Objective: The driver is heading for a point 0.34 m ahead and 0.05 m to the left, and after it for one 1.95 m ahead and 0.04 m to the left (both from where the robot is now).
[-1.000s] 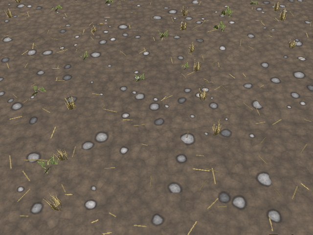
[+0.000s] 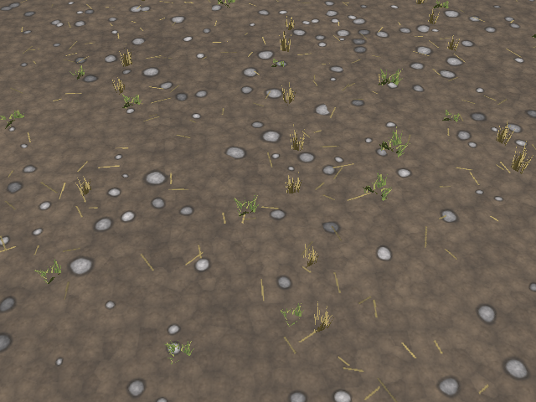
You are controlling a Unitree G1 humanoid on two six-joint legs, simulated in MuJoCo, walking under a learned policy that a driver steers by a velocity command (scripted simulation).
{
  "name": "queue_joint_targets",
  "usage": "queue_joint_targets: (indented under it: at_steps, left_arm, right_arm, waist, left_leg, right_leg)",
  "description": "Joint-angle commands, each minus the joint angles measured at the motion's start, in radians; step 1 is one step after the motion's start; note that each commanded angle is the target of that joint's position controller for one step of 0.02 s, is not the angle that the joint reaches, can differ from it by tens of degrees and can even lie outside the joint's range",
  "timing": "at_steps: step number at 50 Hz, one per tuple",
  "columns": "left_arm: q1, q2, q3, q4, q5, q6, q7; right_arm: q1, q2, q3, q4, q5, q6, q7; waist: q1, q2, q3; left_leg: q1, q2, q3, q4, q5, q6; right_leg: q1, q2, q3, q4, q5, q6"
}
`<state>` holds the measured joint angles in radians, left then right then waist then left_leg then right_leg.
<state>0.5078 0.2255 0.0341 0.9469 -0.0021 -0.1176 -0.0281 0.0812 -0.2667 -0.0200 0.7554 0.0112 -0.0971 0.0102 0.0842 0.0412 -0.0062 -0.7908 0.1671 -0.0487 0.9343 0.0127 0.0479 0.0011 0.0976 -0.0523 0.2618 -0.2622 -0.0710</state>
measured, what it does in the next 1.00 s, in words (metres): walks ahead: left foot, then right foot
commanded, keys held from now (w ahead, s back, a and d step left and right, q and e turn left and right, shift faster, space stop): w+shift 1.00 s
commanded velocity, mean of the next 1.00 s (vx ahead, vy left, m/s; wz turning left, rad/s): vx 1.00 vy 0.00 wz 0.00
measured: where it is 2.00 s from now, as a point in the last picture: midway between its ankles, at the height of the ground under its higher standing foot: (300, 74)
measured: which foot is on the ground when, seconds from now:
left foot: up 0.00-0.18, down 0.20-0.74, up 0.76-1.00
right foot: down 0.00-0.20, up 0.22-0.70, down 0.72-1.00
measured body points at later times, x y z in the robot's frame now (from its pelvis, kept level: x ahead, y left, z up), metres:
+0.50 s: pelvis +0.48 +0.06 +0.00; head +0.48 +0.06 +0.45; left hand +0.69 +0.30 -0.08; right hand +0.43 -0.19 -0.14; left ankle +0.42 +0.13 -0.74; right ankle +0.64 -0.12 -0.66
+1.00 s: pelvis +0.97 +0.01 +0.00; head +0.97 +0.02 +0.45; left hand +0.92 +0.27 -0.14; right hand +1.17 -0.23 -0.08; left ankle +1.13 +0.19 -0.65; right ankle +0.91 -0.07 -0.74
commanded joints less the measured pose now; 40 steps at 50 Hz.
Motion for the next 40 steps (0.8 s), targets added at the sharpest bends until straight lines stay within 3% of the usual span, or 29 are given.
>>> queue_joint_targets:
  at_steps: [1, 5, 7, 8, 9, 10, 11, 12, 13, 14, 15, 16, 17, 18, 20, 23, 25, 27, 29, 31, 33, 34, 35, 36, 37, 38, 39, 40]
  left_arm:
    - [-0.038, 0.131, 0.017, -0.074, -0.012, -0.024, 0.022]
    - [0.034, 0.159, 0.019, -0.043, -0.021, 0.000, 0.032]
    - [0.021, 0.195, 0.028, -0.043, -0.009, 0.018, 0.038]
    - [0.016, 0.215, 0.033, -0.040, 0.009, 0.028, 0.040]
    - [0.003, 0.233, 0.039, -0.036, 0.031, 0.043, 0.041]
    - [-0.050, 0.238, 0.038, -0.043, 0.040, 0.058, 0.044]
    - [-0.058, 0.174, 0.018, -0.080, 0.049, 0.055, 0.048]
    - [0.147, -0.043, -0.034, -0.081, 0.007, 0.019, 0.017]
    - [0.037, 0.108, -0.008, -0.080, -0.046, -0.014, 0.016]
    - [-0.124, 0.154, 0.006, -0.132, -0.075, -0.027, 0.019]
    - [-0.222, 0.134, -0.005, -0.166, -0.059, -0.038, 0.024]
    - [-0.261, 0.114, 0.001, -0.177, -0.040, -0.037, 0.025]
    - [-0.220, 0.101, 0.002, -0.177, -0.035, -0.023, 0.019]
    - [-0.198, 0.085, 0.001, -0.168, -0.033, -0.006, 0.018]
    - [-0.203, 0.065, -0.004, -0.173, -0.026, 0.020, 0.021]
    - [-0.367, 0.083, -0.009, -0.231, -0.001, 0.021, 0.029]
    - [-0.468, 0.083, -0.011, -0.260, 0.002, 0.008, 0.019]
    - [-0.560, 0.061, -0.020, -0.288, -0.005, -0.009, 0.000]
    - [-0.630, 0.065, -0.018, -0.317, -0.019, -0.017, -0.016]
    - [-0.677, 0.082, -0.011, -0.351, -0.027, -0.021, -0.030]
    - [-0.635, 0.127, 0.009, -0.365, -0.030, -0.022, -0.036]
    - [-0.551, 0.163, 0.026, -0.357, -0.038, -0.015, -0.031]
    - [-0.376, 0.208, 0.048, -0.320, -0.049, -0.003, -0.019]
    - [-0.115, 0.242, 0.061, -0.254, -0.043, 0.014, -0.002]
    - [0.014, 0.337, 0.084, -0.219, 0.005, 0.013, 0.000]
    - [0.065, 0.273, 0.076, -0.186, -0.005, 0.003, -0.009]
    - [0.006, 0.187, 0.056, -0.173, -0.005, 0.005, 0.001]
    - [-0.060, 0.157, 0.045, -0.174, 0.002, 0.004, 0.000]
  right_arm:
    - [-0.133, -0.026, 0.002, -0.082, 0.000, -0.024, 0.019]
    - [-0.243, -0.038, -0.002, -0.137, 0.020, -0.039, 0.053]
    - [-0.218, -0.074, -0.018, -0.152, 0.023, -0.042, 0.062]
    - [-0.160, -0.106, -0.032, -0.149, 0.029, -0.036, 0.058]
    - [-0.034, -0.148, -0.052, -0.129, 0.039, -0.025, 0.048]
    - [0.187, -0.186, -0.072, -0.073, 0.042, -0.011, 0.032]
    - [0.417, -0.254, -0.085, -0.012, 0.023, 0.007, 0.012]
    - [0.451, -0.299, -0.097, 0.020, 0.000, -0.007, 0.030]
    - [0.469, -0.177, -0.077, 0.037, -0.005, -0.012, 0.026]
    - [0.400, -0.123, -0.063, 0.042, -0.009, -0.017, 0.024]
    - [0.333, -0.117, -0.060, 0.038, -0.016, -0.025, 0.030]
    - [0.270, -0.092, -0.053, 0.041, -0.032, -0.034, 0.039]
    - [0.226, -0.057, -0.041, 0.041, -0.048, -0.041, 0.042]
    - [0.201, -0.032, -0.035, 0.045, -0.040, -0.042, 0.046]
    - [0.201, -0.039, -0.032, 0.064, -0.009, -0.042, 0.042]
    - [0.262, -0.090, -0.040, 0.083, -0.008, -0.045, 0.021]
    - [0.306, -0.088, -0.035, 0.090, -0.006, -0.045, 0.008]
    - [0.383, -0.096, -0.030, 0.110, 0.005, -0.047, 0.000]
    - [0.444, -0.107, -0.028, 0.133, 0.010, -0.039, -0.004]
    - [0.463, -0.122, -0.030, 0.148, 0.011, -0.020, -0.009]
    - [0.456, -0.161, -0.038, 0.152, -0.007, 0.000, -0.017]
    - [0.447, -0.182, -0.043, 0.157, -0.026, 0.013, -0.020]
    - [0.415, -0.198, -0.047, 0.157, -0.046, 0.029, -0.021]
    - [0.335, -0.189, -0.041, 0.131, -0.051, 0.037, -0.025]
    - [0.492, -0.008, -0.003, 0.099, -0.041, 0.015, -0.008]
    - [0.523, -0.001, 0.016, 0.124, 0.009, -0.026, 0.006]
    - [0.352, -0.113, -0.016, 0.075, 0.055, -0.045, 0.005]
    - [0.226, -0.113, -0.010, 0.031, 0.058, -0.057, 0.004]
  waist:
    - [-0.019, -0.046, 0.158]
    - [-0.006, -0.066, 0.189]
    - [-0.050, -0.115, 0.132]
    - [-0.094, -0.161, 0.070]
    - [-0.173, -0.215, -0.018]
    - [-0.297, -0.228, -0.126]
    - [-0.351, -0.118, -0.296]
    - [-0.177, 0.316, -0.464]
    - [-0.249, 0.251, -0.426]
    - [-0.244, 0.163, -0.234]
    - [-0.212, -0.021, -0.146]
    - [-0.156, -0.087, -0.067]
    - [-0.093, -0.049, -0.058]
    - [-0.066, -0.029, -0.031]
    - [-0.033, -0.011, 0.042]
    - [-0.076, -0.029, 0.139]
    - [-0.114, -0.040, 0.152]
    - [-0.155, -0.050, 0.153]
    - [-0.177, -0.042, 0.170]
    - [-0.169, -0.013, 0.173]
    - [-0.114, 0.044, 0.098]
    - [-0.053, 0.093, 0.026]
    - [0.047, 0.138, -0.081]
    - [0.184, 0.128, -0.203]
    - [0.069, -0.189, -0.413]
    - [0.078, -0.335, -0.552]
    - [0.090, -0.290, -0.335]
    - [0.070, -0.155, -0.187]
  left_leg:
    - [0.111, -0.038, 0.071, -0.218, 0.254, -0.016]
    - [0.116, -0.097, 0.085, -0.431, 0.243, 0.009]
    - [0.164, -0.157, 0.116, -0.452, 0.140, 0.035]
    - [0.222, -0.195, 0.138, -0.422, 0.058, 0.051]
    - [0.344, -0.222, 0.146, -0.380, -0.026, 0.077]
    - [0.594, -0.216, 0.146, -0.377, -0.034, 0.102]
    - [1.006, -0.031, -0.098, -0.262, -0.197, 0.127]
    - [1.334, 0.182, -0.712, -0.481, -0.738, 0.316]
    - [1.317, 0.154, -0.854, -0.659, -0.822, 0.259]
    - [1.180, 0.136, -0.668, -0.655, -0.673, 0.219]
    - [0.996, 0.103, -0.547, -0.673, -0.491, 0.200]
    - [0.825, 0.062, -0.442, -0.689, -0.377, 0.189]
    - [0.725, 0.039, -0.385, -0.707, -0.349, 0.197]
    - [0.661, 0.023, -0.340, -0.732, -0.333, 0.205]
    - [0.554, 0.012, -0.263, -0.789, -0.343, 0.206]
    - [0.524, -0.006, -0.169, -0.846, -0.205, 0.201]
    - [0.510, -0.056, -0.065, -0.856, -0.080, 0.169]
    - [0.513, -0.064, -0.016, -0.890, -0.045, 0.152]
    - [0.622, -0.041, 0.000, -0.901, 0.008, 0.141]
    - [0.796, 0.001, 0.009, -0.853, 0.167, 0.127]
    - [0.948, 0.039, 0.014, -0.726, 0.573, 0.106]
    - [1.008, 0.053, 0.015, -0.604, 0.807, 0.098]
    - [1.006, 0.061, 0.022, -0.404, 0.979, 0.090]
    - [0.794, 0.037, 0.048, -0.087, 0.883, 0.063]
    - [0.322, -0.147, 0.013, 0.380, 0.194, 0.015]
    - [0.140, -0.241, -0.130, 0.542, -0.448, 0.027]
    - [0.018, -0.165, -0.115, 0.567, -0.425, 0.063]
    - [0.008, -0.127, -0.094, 0.530, -0.388, 0.073]
  right_leg:
    - [-0.228, -0.224, 0.109, -0.225, 0.203, -0.126]
    - [0.004, -0.281, 0.068, -0.213, 0.342, -0.105]
    - [0.143, -0.317, 0.060, -0.112, 0.692, -0.086]
    - [0.212, -0.328, 0.058, -0.018, 0.938, -0.075]
    - [0.247, -0.339, 0.055, 0.146, 1.160, -0.068]
    - [0.159, -0.321, 0.024, 0.412, 1.237, -0.043]
    - [-0.163, -0.274, 0.045, 0.778, 0.919, -0.036]
    - [-0.584, -0.037, 0.162, 1.149, -0.150, 0.012]
    - [-0.675, -0.066, 0.231, 1.209, -0.179, -0.026]
    - [-0.751, -0.116, 0.207, 1.223, -0.142, -0.046]
    - [-0.716, -0.152, 0.200, 1.163, -0.093, -0.054]
    - [-0.678, -0.184, 0.190, 1.092, -0.042, -0.054]
    - [-0.623, -0.221, 0.203, 1.063, -0.008, -0.052]
    - [-0.608, -0.240, 0.193, 1.035, -0.004, -0.044]
    - [-0.638, -0.278, 0.171, 0.957, -0.006, -0.020]
    - [-0.769, -0.294, 0.130, 0.765, 0.197, 0.030]
    - [-0.719, -0.262, 0.075, 0.578, 0.390, 0.042]
    - [-0.611, -0.216, 0.024, 0.427, 0.550, 0.038]
    - [-0.597, -0.181, 0.011, 0.311, 0.575, 0.030]
    - [-0.643, -0.150, 0.005, 0.224, 0.508, 0.011]
    - [-0.588, -0.083, -0.029, 0.222, 0.382, -0.018]
    - [-0.509, -0.052, -0.040, 0.256, 0.299, -0.038]
    - [-0.335, -0.039, -0.040, 0.291, 0.245, -0.067]
    - [0.008, -0.119, 0.032, 0.329, 0.229, -0.098]
    - [0.487, -0.389, 0.542, 0.326, -0.142, -0.260]
    - [0.618, -0.469, 0.954, 0.091, -0.466, -0.307]
    - [0.503, -0.420, 0.837, 0.033, -0.456, -0.228]
    - [0.312, -0.390, 0.675, 0.016, -0.286, -0.199]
